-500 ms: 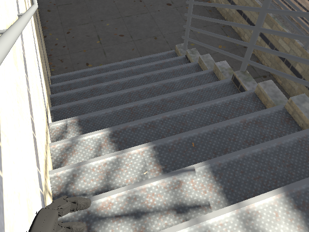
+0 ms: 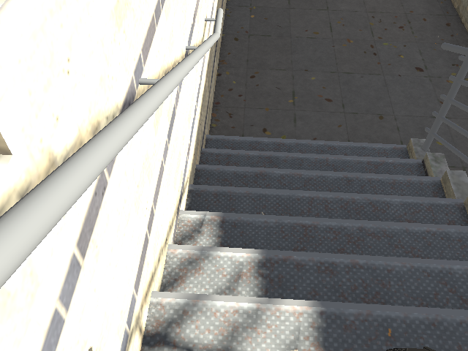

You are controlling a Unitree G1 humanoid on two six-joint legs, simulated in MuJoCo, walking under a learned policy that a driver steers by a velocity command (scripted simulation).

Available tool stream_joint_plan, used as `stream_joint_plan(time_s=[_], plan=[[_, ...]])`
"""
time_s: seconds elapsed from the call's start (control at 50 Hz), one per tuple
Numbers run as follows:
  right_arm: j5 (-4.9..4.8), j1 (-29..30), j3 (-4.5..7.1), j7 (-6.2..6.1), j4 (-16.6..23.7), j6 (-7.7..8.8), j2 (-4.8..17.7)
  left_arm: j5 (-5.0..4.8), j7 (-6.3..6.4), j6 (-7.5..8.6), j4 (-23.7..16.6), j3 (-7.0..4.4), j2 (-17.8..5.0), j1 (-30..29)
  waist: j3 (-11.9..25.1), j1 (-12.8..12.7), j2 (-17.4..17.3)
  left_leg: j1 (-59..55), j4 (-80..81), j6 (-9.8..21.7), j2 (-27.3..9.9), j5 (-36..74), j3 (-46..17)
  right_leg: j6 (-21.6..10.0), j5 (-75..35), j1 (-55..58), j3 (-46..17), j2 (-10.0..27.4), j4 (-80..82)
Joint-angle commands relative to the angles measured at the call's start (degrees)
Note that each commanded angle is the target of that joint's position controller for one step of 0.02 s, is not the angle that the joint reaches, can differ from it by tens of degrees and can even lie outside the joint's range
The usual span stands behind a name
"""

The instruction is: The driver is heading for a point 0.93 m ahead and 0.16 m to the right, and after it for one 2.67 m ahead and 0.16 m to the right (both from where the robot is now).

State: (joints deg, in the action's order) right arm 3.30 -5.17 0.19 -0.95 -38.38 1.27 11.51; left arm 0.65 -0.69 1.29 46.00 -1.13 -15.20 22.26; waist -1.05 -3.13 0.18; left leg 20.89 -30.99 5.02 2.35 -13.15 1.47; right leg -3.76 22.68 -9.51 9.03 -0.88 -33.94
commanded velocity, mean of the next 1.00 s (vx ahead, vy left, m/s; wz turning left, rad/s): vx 0.50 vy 0.00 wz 0.05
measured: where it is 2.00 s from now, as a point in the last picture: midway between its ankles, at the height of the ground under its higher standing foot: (286, 282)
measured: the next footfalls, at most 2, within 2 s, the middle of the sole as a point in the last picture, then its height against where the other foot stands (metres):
right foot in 0.54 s outside the picture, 0.16 m lower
left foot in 1.14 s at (267, 330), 0.16 m lower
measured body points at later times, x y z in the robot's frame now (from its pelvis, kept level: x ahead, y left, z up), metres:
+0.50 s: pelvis +0.21 -0.12 -0.07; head +0.21 -0.12 +0.38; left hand +0.38 +0.14 -0.17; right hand +0.13 -0.40 -0.20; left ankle +0.06 +0.08 -0.73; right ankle +0.33 -0.28 -0.80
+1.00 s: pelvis +0.44 -0.19 -0.20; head +0.44 -0.19 +0.25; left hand +0.32 +0.05 -0.33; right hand +0.62 -0.42 -0.31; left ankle +0.64 -0.04 -0.88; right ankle +0.31 -0.29 -0.89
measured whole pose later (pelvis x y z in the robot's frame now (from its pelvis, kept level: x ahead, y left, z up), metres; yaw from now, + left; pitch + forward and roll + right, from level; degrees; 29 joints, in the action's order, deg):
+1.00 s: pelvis +0.44 -0.19 -0.20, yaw -1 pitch +0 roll -1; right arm 2.4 -3.4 3.7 3.3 -51.3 1.1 13.2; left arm 1.1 1.3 4.1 57.2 -1.3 -10.5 34.5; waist 0.7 -5.1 -2.2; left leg 37.9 -39.1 2.7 -2.5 25.9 -3.2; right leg -2.4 37.7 -8.9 1.1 -2.6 -47.1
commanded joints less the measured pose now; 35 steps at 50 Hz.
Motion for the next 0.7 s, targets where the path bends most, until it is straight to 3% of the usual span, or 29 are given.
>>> stream_joint_plan(time_s=[0.02, 0.04, 0.08, 0.1, 0.14, 0.16, 0.18, 0.22, 0.24, 0.26, 0.28, 0.3, 0.32, 0.34, 0.36, 0.4, 0.46, 0.48, 0.5, 0.52, 0.54, 0.56, 0.58, 0.6, 0.62, 0.64, 0.66, 0.68, 0.7], plan=[[-1.77, -21.2, 5.01, -0.95, -3.2, -1.05, 14.9, -0.07, -0.41, 0.05, -6.2, -2.25, -8.5, -0.9, 3.9, 10.4, -10.6, -32.1, 14.6, 18.2, -24.2, -7.8, -40.5, 0.6, 11.2, -37.8, -8.5, -2.1, -31.1], [-2.69, -18.9, 4.23, -0.44, -2.7, -0.76, 12.3, 0.52, -0.43, -0.19, -7.0, -3.10, -10.1, -3.3, 1.3, 9.2, -5.3, -29.1, 14.2, 17.6, -22.8, -1.0, -33.1, 1.4, 9.9, -38.4, -13.5, 0.7, -32.7], [-2.31, -15.6, 3.36, -0.04, -3.3, 0.26, 9.5, 0.08, -0.94, -0.54, -7.2, -2.92, -7.9, -3.9, -0.6, 5.6, -3.5, -21.1, 17.6, 13.3, -19.4, 1.8, -24.0, 2.4, 5.4, -32.2, -15.6, 3.2, -25.9], [-2.21, -13.8, 3.07, -0.31, -3.2, 0.78, 8.5, 0.55, -1.14, -1.25, -7.1, -2.85, -7.2, -4.3, -2.0, 4.5, -4.2, -16.7, 20.0, 11.4, -17.8, 0.8, -21.3, 3.3, 1.7, -28.5, -15.4, 4.1, -23.1], [-1.94, -13.8, 3.34, -0.61, -4.5, 1.56, 9.0, 1.49, -1.57, -2.93, -6.0, -2.50, -5.3, -2.7, -1.5, 3.4, -4.4, -11.3, 21.2, 10.2, -15.4, 5.7, -16.1, 4.6, -4.3, -22.2, -12.8, 3.2, -22.5], [-2.10, -13.5, 3.36, -0.99, -5.3, 0.69, 8.2, 2.28, -1.72, -3.44, -4.7, -2.32, -4.4, -1.2, -1.4, 2.8, -1.3, -9.7, 21.2, 9.0, -15.8, 10.8, -14.0, 5.3, -7.4, -19.4, -13.3, 3.1, -19.8], [-1.39, -15.6, 3.91, -0.86, -6.9, 1.34, 8.9, 3.48, -2.29, -4.06, -4.5, -1.96, -1.5, -2.6, -1.6, 3.6, 1.2, -6.2, 19.2, 8.2, -16.1, 13.9, -10.7, 5.1, -15.4, -18.1, -13.2, 2.6, -22.6], [-2.33, -17.3, 4.58, -1.23, -9.1, 2.66, 10.1, 3.22, -2.32, -4.92, -5.1, -2.24, -1.8, -3.5, -2.1, 3.2, -1.6, -5.6, 18.0, 7.0, -15.8, 11.4, -10.0, 4.1, -19.6, -19.3, -14.0, 2.9, -21.1], [-2.97, -22.6, 5.32, -1.78, -11.9, 3.58, 10.8, 2.73, -2.44, -5.13, -7.1, -3.68, -4.6, -7.8, -4.2, 5.9, -2.9, -13.2, 15.6, 6.5, -15.7, 5.2, -12.8, 3.5, -27.8, -30.3, -20.7, 3.8, -18.9], [-3.01, -25.1, 5.61, -1.99, -13.3, 4.35, 10.9, 2.52, -2.06, -5.16, -8.1, -4.35, -5.8, -10.5, -4.3, 6.9, -4.2, -19.0, 14.8, 6.7, -16.9, 2.3, -15.2, 3.1, -26.6, -37.1, -22.7, 3.2, -17.5], [-3.67, -25.5, 6.04, -2.83, -14.2, 4.75, 11.4, 2.06, -1.39, -4.44, -8.6, -4.89, -7.7, -11.8, -4.6, 7.6, -5.8, -22.7, 12.6, 5.2, -16.9, 0.1, -15.2, 3.7, -27.0, -40.8, -24.7, 3.9, -14.1], [-4.57, -25.2, 6.49, -2.51, -14.6, 6.27, 12.8, 2.29, 0.05, -4.25, -8.7, -4.89, -6.6, -12.1, -3.9, 7.2, -6.0, -23.6, 9.6, 5.2, -17.1, 3.7, -15.4, 3.9, -26.6, -41.2, -23.6, 3.5, -13.6], [-5.00, -23.0, 6.66, -3.03, -15.0, 6.87, 12.6, 2.19, 0.00, -4.22, -9.6, -4.76, -6.5, -12.2, -4.3, 5.1, -4.8, -16.1, 7.4, 4.3, -15.5, -2.1, -12.8, 4.7, -35.4, -35.8, -22.0, 5.1, -8.1], [-4.19, -20.5, 5.95, -3.38, -14.3, 6.26, 11.2, 1.86, -1.11, -4.02, -8.5, -4.77, -5.5, -10.0, -2.8, 4.2, -5.6, -9.1, 3.1, 2.4, -13.4, -5.4, -10.2, 4.6, -43.4, -26.7, -20.2, 5.1, -6.2], [-3.53, -18.7, 4.72, -2.43, -13.3, 6.08, 9.6, 1.54, -1.94, -3.54, -7.8, -4.52, -4.4, -11.1, -0.9, 4.4, -8.4, -1.5, 1.2, 3.5, -11.9, -15.8, -10.2, 4.5, -48.7, -19.7, -15.4, 4.6, -8.4], [-2.33, -17.9, 4.64, -2.19, -12.6, 5.61, 10.0, 0.83, -2.88, -3.60, -7.5, -4.08, -3.4, -12.6, -3.3, 5.2, -6.8, 5.0, -2.8, 2.7, -11.5, -22.7, -10.6, 4.1, -48.6, -16.0, -13.3, 4.4, -6.3], [-1.52, -22.1, 4.73, -2.84, -13.0, 3.63, 11.2, 0.26, -2.67, -1.71, -7.9, -2.99, -2.2, -18.3, -8.0, 9.0, -6.1, -1.3, -6.9, 2.4, -13.4, -20.0, -14.1, 3.7, -45.9, -18.5, -15.7, 8.1, 6.1], [-1.25, -22.6, 5.49, -3.21, -12.9, 3.16, 12.4, 0.13, -1.99, -1.36, -7.2, -3.53, -4.5, -16.6, -7.7, 9.0, -6.9, -2.3, -10.0, 1.8, -13.5, -16.9, -13.2, 3.9, -42.7, -15.7, -15.5, 8.7, 8.8], [-1.48, -25.8, 5.09, -4.37, -14.8, 2.03, 10.5, 0.10, -1.87, -1.23, -5.7, -2.81, -3.0, -13.2, -6.8, 9.4, -5.4, -2.8, -17.0, 1.8, -13.5, -13.0, -10.0, 2.6, -45.5, -9.7, -15.4, 9.5, 13.6], [-1.06, -25.2, 5.02, -4.68, -14.9, 1.11, 10.8, 0.63, -1.39, -1.15, -2.3, -3.23, -3.6, -4.6, -4.5, 4.9, -3.0, -2.2, -27.3, 1.9, -11.4, -8.5, -7.1, 2.1, -44.8, -1.1, -11.8, 7.8, 17.4], [-1.21, -25.5, 4.63, -4.27, -15.2, 0.40, 9.8, 2.11, -1.00, -0.64, 2.8, -4.08, -5.3, 6.8, 0.3, 0.0, 2.2, 1.1, -42.0, 2.3, -7.5, -6.0, -3.7, 2.5, -40.8, 11.2, -6.7, 4.0, 15.4], [-0.91, -29.5, 4.64, -3.37, -17.3, 0.49, 7.8, 3.31, -0.95, 0.07, 6.3, -3.98, -8.2, 13.9, 6.5, -1.2, 13.7, 9.5, -72.6, 0.6, -0.3, -36.2, -0.4, 3.0, -49.5, 21.3, -7.9, 7.4, 5.2], [-3.02, -33.9, 4.72, -2.81, -16.0, 1.52, 5.2, 1.42, -1.91, 0.65, 7.4, -3.78, -11.5, 17.8, 8.6, 2.8, 24.9, 31.0, -92.0, -0.8, 1.4, -44.6, -7.0, 2.4, -72.3, 31.3, -16.8, 13.9, -13.9], [-3.00, -30.1, 4.28, -3.05, -14.0, 2.64, 6.6, -1.63, -1.94, -0.36, 6.7, -5.13, -14.1, 20.0, 14.5, -1.5, 24.4, 36.1, -96.3, -0.5, 1.0, -37.4, -9.4, 2.5, -64.0, 30.0, -23.0, 18.7, -10.6], [-2.72, -23.7, 3.84, -3.19, -10.8, 3.24, 6.4, -1.75, -1.47, -0.37, 6.2, -6.45, -17.9, 17.4, 13.8, -1.9, 24.6, 42.3, -91.7, -0.3, 1.4, -25.2, -8.8, -4.3, -17.5, 23.6, -38.5, 25.1, 7.2], [-1.25, -16.4, 3.91, -2.49, -10.9, 2.38, 8.6, -1.24, -0.44, -0.34, 4.4, -4.21, -10.9, 8.9, 5.3, -0.2, 12.0, 42.0, -83.4, 0.0, -3.5, -15.5, -5.3, -6.7, 1.5, 11.8, -41.2, 23.8, 15.1], [-0.98, -11.5, 3.85, -1.37, -10.1, 1.31, 8.4, 0.37, 0.16, 0.18, 3.8, -3.38, -9.6, 7.0, 1.2, -0.5, 12.7, 39.5, -79.8, -0.3, -4.3, -14.5, -6.3, -11.1, -0.2, 4.0, -42.9, 25.7, 14.9], [-0.26, -10.5, 3.52, -0.77, -10.7, 0.04, 7.4, 1.63, -0.01, 0.91, 4.8, -2.58, -7.7, 7.3, -2.8, 0.8, 8.6, 38.5, -77.2, -0.5, -5.4, -15.8, -6.8, -12.7, -3.9, -2.1, -42.5, 24.6, 13.3], [0.02, -11.1, 4.10, -0.52, -11.3, -0.29, 8.1, 2.07, -0.05, 2.35, 4.5, -1.50, -3.9, 2.6, -7.1, 5.0, 1.4, 32.5, -58.7, -0.3, -7.2, -2.3, -10.3, -9.1, -11.5, -10.3, -35.2, 20.5, 11.4]])
Velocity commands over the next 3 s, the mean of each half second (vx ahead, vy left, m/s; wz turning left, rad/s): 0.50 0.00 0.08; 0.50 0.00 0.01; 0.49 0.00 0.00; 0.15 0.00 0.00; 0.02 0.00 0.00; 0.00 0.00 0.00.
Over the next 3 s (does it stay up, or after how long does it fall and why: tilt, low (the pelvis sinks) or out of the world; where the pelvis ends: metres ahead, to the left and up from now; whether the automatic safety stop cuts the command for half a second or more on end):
stays up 0.93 -0.16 -0.46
